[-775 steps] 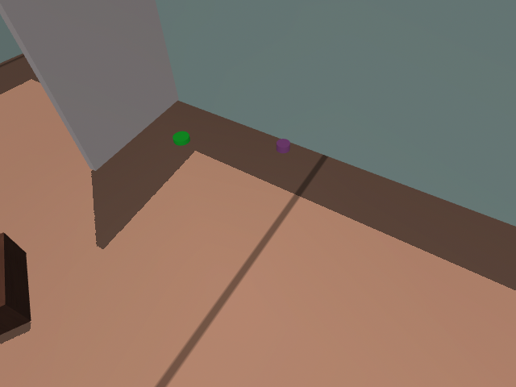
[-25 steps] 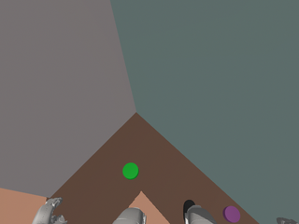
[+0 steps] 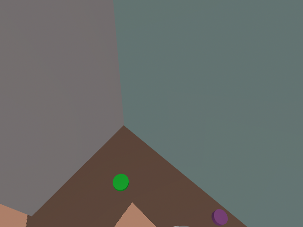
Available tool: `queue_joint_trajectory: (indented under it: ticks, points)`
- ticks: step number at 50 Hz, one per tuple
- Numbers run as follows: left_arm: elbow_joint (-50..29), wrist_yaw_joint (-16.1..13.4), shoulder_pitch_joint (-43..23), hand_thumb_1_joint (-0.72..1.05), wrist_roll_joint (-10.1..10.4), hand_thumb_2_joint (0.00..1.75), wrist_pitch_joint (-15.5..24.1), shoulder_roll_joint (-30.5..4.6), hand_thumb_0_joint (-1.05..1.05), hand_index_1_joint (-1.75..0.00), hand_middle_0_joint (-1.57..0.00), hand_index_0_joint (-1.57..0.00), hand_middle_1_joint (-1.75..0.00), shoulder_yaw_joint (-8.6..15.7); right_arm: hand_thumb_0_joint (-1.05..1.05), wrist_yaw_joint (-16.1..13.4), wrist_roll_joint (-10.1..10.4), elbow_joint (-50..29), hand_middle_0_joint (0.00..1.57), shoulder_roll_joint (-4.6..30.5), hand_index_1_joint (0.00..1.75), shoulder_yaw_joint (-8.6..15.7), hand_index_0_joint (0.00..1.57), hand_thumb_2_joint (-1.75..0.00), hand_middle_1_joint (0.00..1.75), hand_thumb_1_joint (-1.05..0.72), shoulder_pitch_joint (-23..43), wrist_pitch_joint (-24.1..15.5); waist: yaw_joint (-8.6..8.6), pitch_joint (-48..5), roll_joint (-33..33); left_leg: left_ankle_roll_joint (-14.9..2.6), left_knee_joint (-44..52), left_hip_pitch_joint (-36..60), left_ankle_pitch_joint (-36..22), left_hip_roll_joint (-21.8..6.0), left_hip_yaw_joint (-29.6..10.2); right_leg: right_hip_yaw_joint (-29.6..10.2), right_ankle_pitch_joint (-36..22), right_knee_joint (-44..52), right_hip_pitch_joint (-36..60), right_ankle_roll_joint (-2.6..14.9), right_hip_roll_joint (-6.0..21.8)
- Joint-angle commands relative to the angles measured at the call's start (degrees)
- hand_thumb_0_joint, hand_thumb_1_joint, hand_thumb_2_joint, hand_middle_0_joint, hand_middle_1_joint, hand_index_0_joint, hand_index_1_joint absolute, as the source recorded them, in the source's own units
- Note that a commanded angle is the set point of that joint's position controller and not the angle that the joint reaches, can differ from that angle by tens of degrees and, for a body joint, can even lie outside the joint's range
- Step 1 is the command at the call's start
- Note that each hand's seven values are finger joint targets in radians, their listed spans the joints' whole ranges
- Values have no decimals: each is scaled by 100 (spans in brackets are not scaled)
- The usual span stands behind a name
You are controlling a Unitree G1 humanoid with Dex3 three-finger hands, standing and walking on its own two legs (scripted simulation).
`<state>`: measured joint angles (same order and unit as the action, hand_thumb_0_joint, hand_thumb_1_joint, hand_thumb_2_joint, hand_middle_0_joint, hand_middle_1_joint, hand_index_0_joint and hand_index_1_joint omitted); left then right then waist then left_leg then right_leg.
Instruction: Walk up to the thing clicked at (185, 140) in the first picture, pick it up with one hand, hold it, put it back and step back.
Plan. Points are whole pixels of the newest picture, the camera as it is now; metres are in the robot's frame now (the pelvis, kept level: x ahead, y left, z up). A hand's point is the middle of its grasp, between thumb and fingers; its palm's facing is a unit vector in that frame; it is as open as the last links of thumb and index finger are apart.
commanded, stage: walk up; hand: left
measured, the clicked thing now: (120, 182) +0.46 +0.17 -0.75
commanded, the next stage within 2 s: stand in 1.68 s
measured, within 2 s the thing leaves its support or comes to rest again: neither
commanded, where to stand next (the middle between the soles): +0.07 -0.04 m, yaw +1 degrees
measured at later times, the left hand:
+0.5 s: hand out of the picture +0.10 +0.21 -0.15, palm faces +0.00 -0.94 -0.33, open 7.4 cm
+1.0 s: hand out of the picture +0.12 +0.22 -0.14, palm faces +0.01 -0.94 -0.34, open 7.4 cm
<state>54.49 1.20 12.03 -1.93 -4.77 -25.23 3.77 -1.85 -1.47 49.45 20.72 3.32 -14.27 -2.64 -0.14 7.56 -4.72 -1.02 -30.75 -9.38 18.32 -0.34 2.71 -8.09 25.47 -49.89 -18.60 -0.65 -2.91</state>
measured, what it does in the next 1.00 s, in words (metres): steps on the spot: right foot, then left foot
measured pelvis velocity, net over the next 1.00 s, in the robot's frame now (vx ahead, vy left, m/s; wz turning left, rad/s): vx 0.03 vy -0.04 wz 0.00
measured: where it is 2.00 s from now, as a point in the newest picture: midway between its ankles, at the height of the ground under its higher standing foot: outside the picture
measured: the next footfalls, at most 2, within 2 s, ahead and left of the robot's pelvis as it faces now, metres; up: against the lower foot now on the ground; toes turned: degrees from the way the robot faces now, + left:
right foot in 0.12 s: +0.04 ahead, -0.16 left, +0.00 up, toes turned +1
left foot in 0.46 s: +0.06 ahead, +0.08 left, +0.00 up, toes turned -1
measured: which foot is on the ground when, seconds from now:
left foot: down 0.00-0.16, up 0.18-0.44, down 0.46-1.00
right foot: up 0.00-0.10, down 0.12-1.00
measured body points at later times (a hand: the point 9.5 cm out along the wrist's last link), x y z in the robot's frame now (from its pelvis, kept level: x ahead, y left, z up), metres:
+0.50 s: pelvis +0.01 -0.04 +0.00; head +0.02 -0.04 +0.45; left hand +0.10 +0.26 -0.12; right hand +0.04 -0.36 -0.12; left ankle +0.03 +0.08 -0.73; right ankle +0.01 -0.16 -0.73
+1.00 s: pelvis +0.03 -0.04 +0.01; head +0.03 -0.04 +0.46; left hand +0.12 +0.27 -0.11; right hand +0.15 -0.33 -0.11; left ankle +0.03 +0.08 -0.73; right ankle +0.01 -0.16 -0.73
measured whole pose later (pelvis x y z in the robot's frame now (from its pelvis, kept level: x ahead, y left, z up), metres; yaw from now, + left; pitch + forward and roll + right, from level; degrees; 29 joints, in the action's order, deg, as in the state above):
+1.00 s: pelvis +0.03 -0.04 +0.01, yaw +0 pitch -3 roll +0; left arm 63.8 0.6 4.0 -0.2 0.2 -20.3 0.7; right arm -0.2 -0.3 60.8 19.8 -0.1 -3.6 -2.0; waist 0.7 2.5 0.1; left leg -0.1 -20.2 -6.4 11.0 0.2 -0.5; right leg -1.5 12.5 -19.5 -4.2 -0.2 -0.3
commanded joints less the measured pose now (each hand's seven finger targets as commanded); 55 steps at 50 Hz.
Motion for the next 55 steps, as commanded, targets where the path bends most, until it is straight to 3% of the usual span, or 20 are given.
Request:
queue_joint_trajectory:
  ticks: [1,3,5,6,7,8,9,10,13,19,22,24,25,26,27,29,32,36,41,55]
  points:
    - [-611,42,-296,90,32,90,270,-782,0,-30,-20,-20,-30,225,0,-82,-19,-424,20,1716,30,448,20,-90,30,-90,-37,-117,-140,-477,1321,-965,900,587,-2288,-1729,-1488,159,113,669,-285,129,388]
    - [-516,85,-89,90,52,90,323,-752,0,-30,-20,-20,-30,230,0,-22,-32,-507,20,1729,30,399,20,-90,30,-90,308,-100,4,-461,1369,-934,892,-168,-1475,-1609,-1254,499,10,1202,513,173,418]
    - [-290,76,336,90,38,90,384,-696,0,-30,-20,-20,-30,276,0,33,5,-548,20,1618,30,303,20,-90,30,-90,572,-14,278,-492,1129,-648,444,-994,-511,-1175,-859,629,-752,2261,1644,272,190]
    - [-285,53,359,90,-2,90,437,-823,0,-30,-20,-20,-30,306,0,42,41,-516,20,1402,30,211,20,-90,30,-90,428,29,286,-448,655,-381,70,-1360,26,-864,-656,205,-948,2647,1978,318,285]
    - [-370,25,239,90,-66,90,500,-1192,0,-30,-20,-20,-30,393,0,55,102,-531,20,1150,30,128,20,-90,30,-90,270,52,220,-370,-548,-66,-888,-1844,579,-301,-221,-1282,-688,3275,1947,612,1144]
    - [-542,1,-29,90,-20,90,563,-1339,0,-30,-20,-20,-30,376,0,42,105,-508,20,1121,30,89,20,-90,30,-90,300,90,218,-304,-603,95,-1584,-1881,1450,30,-146,-2271,318,3802,1288,1158,1953]
    - [-586,16,-231,90,-18,90,539,-1549,0,-30,-20,-20,-30,415,0,32,61,-391,20,1446,30,201,20,-90,30,-90,260,111,236,-106,-466,44,-2058,-1290,1688,-71,-493,-2451,1225,3907,262,1509,2201]
    - [-646,25,-374,90,-12,90,521,-1391,0,-30,-20,-20,-30,392,0,54,65,-270,20,1523,30,235,20,-90,30,-90,63,102,139,71,-431,7,-2057,-1164,1541,-123,-582,-2217,1425,3888,77,1472,2021]
    - [-621,-41,-473,90,48,90,580,-1020,0,-30,-20,-20,-30,300,0,106,73,-23,20,1343,30,150,20,-90,30,-90,-54,71,119,-14,-437,28,-1759,-1467,979,-102,-771,-1160,479,3720,662,1049,1413]
    - [-646,-49,-504,90,67,90,605,-953,0,-30,-20,-20,-30,267,0,114,28,142,20,1231,30,81,20,-90,30,-90,-95,2,168,-443,-577,114,-507,-851,629,-64,-444,-660,-906,3356,844,1038,1393]
    - [-661,-38,-801,90,192,90,531,-797,0,-30,-20,-20,-30,163,0,68,19,349,20,1143,30,90,20,-90,30,-90,-332,-75,-104,-679,-111,64,964,295,-949,16,-419,-214,-1894,2602,467,720,1211]
    - [-611,-51,-694,90,292,90,537,-491,0,-30,-20,-20,-30,34,0,21,-33,265,20,1433,30,151,20,-90,30,-90,-78,-128,24,-912,679,-235,1250,494,-1749,-925,-1714,153,-1870,2088,284,297,689]
    - [-441,-62,-567,90,321,90,498,-496,0,-30,-20,-20,-30,44,0,35,-1,183,20,1596,30,136,20,-90,30,-90,321,-131,200,-797,874,-594,1417,-153,-962,-1361,-2269,329,-786,2111,581,204,413]
    - [-264,-88,-446,90,270,90,484,-615,0,-30,-20,-20,-30,46,0,71,39,213,20,1635,30,127,20,-90,30,-90,626,-117,289,-623,970,-685,1373,-665,-520,-1381,-2034,375,-457,2312,1112,241,509]
    - [-207,-79,-537,90,227,90,524,-642,0,-30,-20,-20,-30,33,0,100,34,253,20,1458,30,63,20,-90,30,-90,656,-94,268,-499,883,-473,1308,-676,-654,-1114,-1714,246,-757,2647,1218,277,578]
    - [-112,-75,-680,90,212,90,595,-700,0,-30,-20,-20,-30,38,0,93,84,318,20,1259,30,-12,20,-90,30,-90,490,-115,119,-773,961,-168,1070,-233,-1746,-718,-1154,79,-1896,2754,1328,335,740]
    - [57,-99,-703,90,244,90,607,-697,0,-30,-20,-20,-30,-16,0,76,127,466,20,1246,30,-35,20,-90,30,-90,503,-127,77,-1102,1007,-114,933,311,-2506,-671,-970,179,-2535,2763,1371,327,827]
    - [271,-121,-791,90,228,90,599,-673,0,-30,-20,-20,-30,-57,0,62,144,545,20,1227,30,-22,20,-90,30,-90,685,-78,43,-1165,699,-155,904,563,-2762,-720,-901,232,-2768,2953,1383,270,860]
    - [470,-137,-926,90,218,90,609,-659,0,-30,-20,-20,-30,-56,0,65,139,681,20,1182,30,-18,20,-90,30,-90,887,-40,-2,-1114,389,-119,1002,613,-2748,-702,-839,230,-3032,3054,1446,234,911]
    - [714,-137,-1080,90,160,90,614,-645,0,-30,-20,-20,-30,-60,0,113,91,971,20,1116,30,-60,20,-90,30,-90,1302,-1,20,-875,407,-35,1475,595,-1766,-640,-835,195,-2219,3524,1323,190,899]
